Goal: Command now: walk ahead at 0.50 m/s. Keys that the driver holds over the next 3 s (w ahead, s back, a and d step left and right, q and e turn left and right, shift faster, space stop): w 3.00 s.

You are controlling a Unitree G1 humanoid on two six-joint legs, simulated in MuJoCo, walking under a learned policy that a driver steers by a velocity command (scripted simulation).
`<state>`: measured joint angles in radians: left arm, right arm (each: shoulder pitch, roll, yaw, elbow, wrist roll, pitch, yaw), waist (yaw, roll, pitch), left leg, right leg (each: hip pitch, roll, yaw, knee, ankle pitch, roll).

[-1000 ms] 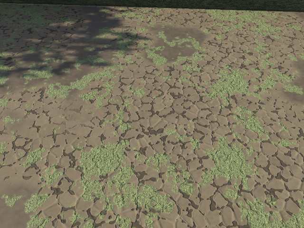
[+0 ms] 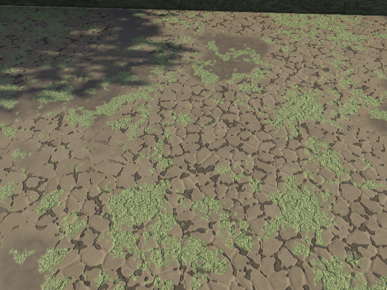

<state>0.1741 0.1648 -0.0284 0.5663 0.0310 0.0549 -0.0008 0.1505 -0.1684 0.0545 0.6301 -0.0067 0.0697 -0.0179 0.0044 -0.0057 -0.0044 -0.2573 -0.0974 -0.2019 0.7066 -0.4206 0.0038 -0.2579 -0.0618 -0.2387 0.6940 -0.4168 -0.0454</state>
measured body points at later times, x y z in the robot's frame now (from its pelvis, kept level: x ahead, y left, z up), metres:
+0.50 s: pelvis +0.01 +0.00 +0.00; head +0.00 +0.01 +0.45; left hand +0.18 +0.21 -0.09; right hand +0.19 -0.20 -0.09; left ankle -0.02 +0.13 -0.72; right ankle -0.02 -0.08 -0.72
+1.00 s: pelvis +0.01 +0.01 +0.00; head +0.01 +0.01 +0.45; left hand +0.18 +0.21 -0.09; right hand +0.20 -0.19 -0.09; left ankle -0.02 +0.13 -0.72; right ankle -0.02 -0.08 -0.72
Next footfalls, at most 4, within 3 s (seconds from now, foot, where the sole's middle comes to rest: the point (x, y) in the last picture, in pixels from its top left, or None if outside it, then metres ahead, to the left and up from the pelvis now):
none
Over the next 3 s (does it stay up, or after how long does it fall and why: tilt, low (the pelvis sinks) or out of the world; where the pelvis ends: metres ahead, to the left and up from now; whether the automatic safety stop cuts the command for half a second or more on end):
stays up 0.02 0.03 0.00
